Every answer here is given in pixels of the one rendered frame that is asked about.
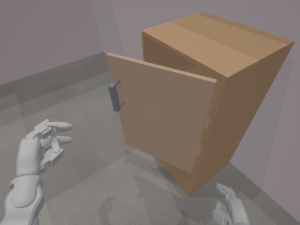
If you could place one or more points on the right robot hand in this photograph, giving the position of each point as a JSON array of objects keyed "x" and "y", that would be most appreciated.
[{"x": 231, "y": 212}]

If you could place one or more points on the handle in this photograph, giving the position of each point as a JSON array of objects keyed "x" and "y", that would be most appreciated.
[{"x": 114, "y": 96}]

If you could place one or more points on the left robot hand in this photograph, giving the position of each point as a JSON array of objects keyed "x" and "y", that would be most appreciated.
[{"x": 41, "y": 140}]

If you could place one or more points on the cupboard door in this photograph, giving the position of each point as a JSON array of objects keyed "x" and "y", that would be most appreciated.
[{"x": 164, "y": 109}]

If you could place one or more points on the robot left forearm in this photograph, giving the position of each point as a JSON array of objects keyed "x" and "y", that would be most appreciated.
[{"x": 24, "y": 201}]

